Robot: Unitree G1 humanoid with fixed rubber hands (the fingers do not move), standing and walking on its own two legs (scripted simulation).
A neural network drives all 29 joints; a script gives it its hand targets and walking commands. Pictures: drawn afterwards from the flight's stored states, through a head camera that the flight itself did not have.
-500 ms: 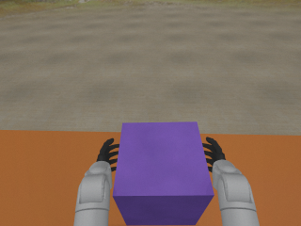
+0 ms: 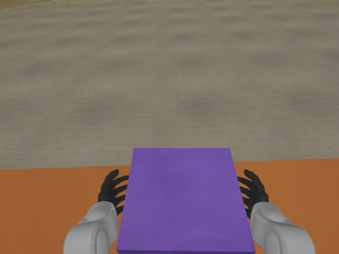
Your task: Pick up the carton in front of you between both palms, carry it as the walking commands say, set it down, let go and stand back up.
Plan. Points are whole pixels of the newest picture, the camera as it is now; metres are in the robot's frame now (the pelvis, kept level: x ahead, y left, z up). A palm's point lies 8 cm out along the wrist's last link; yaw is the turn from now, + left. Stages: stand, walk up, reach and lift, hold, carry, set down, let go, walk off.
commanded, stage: carry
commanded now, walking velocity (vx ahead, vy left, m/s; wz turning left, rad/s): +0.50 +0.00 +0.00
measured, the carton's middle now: (181, 216) +0.23 +0.00 +0.02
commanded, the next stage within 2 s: none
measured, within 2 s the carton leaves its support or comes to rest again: neither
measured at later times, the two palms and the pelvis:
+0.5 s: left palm (138, 118) +0.51 +0.11 +0.08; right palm (233, 111) +0.54 -0.19 +0.07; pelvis +0.31 -0.06 +0.01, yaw +4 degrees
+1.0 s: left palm (137, 62) +0.94 +0.16 +0.08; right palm (203, 59) +0.93 -0.14 +0.08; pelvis +0.63 +0.01 +0.00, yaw +1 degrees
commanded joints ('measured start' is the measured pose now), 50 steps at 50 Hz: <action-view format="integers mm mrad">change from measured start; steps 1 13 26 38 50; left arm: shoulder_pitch -316 -244 -255 -485 -839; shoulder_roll -654 -597 -704 -469 -632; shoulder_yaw -486 -543 -613 -513 -389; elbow -79 -121 -114 -104 259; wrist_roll -132 -140 -176 -157 -55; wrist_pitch -42 -51 -100 -73 -176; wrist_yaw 17 -6 -94 34 57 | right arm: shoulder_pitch -405 -307 -254 -427 -929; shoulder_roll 630 553 723 464 633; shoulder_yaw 513 547 576 440 441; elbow -141 -154 -87 -54 216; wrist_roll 177 170 100 129 166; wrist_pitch -30 -35 -89 -63 -177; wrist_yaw -6 29 60 -30 -7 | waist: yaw -3 42 27 -48 -4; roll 60 68 -121 -51 83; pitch -55 -111 -18 -78 -177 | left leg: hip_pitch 231 -17 -450 85 192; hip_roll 297 158 120 -47 271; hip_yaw -319 19 -99 62 -309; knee -276 300 419 106 -123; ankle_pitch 103 457 169 112 143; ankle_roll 81 -48 -70 3 142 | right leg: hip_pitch -202 540 461 425 -248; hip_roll -40 24 -200 -90 -26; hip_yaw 4 -119 33 -161 64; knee -158 -596 -956 -394 124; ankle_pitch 92 122 178 669 154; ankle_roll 12 -28 -110 -52 -39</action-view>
